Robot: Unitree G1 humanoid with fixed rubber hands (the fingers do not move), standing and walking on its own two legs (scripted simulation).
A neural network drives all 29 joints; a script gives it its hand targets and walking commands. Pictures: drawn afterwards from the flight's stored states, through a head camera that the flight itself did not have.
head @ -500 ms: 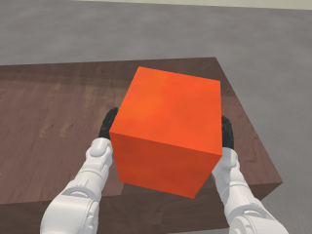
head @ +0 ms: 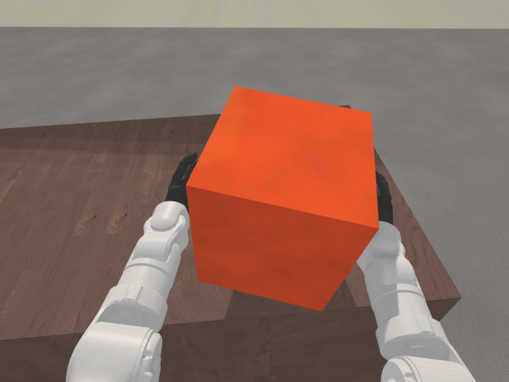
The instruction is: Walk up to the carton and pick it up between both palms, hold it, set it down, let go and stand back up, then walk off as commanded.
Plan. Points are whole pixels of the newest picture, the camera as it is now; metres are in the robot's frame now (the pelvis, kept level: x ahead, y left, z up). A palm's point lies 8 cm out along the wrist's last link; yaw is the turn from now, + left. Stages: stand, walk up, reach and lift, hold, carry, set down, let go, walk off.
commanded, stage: reach and lift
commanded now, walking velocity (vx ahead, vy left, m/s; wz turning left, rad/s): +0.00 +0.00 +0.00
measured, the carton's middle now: (279, 201) +0.41 -0.03 +0.08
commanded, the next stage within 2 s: hold in 1.84 s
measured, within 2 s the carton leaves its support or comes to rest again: neither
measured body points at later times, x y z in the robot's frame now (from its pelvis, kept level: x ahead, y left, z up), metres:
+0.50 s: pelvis -0.01 -0.02 +0.01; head -0.03 -0.03 +0.46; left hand +0.40 +0.11 +0.15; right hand +0.38 -0.21 +0.12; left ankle +0.01 +0.08 -0.73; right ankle +0.04 -0.18 -0.73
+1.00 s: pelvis -0.03 -0.02 +0.01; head -0.07 -0.04 +0.45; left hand +0.38 +0.12 +0.18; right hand +0.38 -0.21 +0.17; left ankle +0.01 +0.08 -0.73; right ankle +0.04 -0.18 -0.73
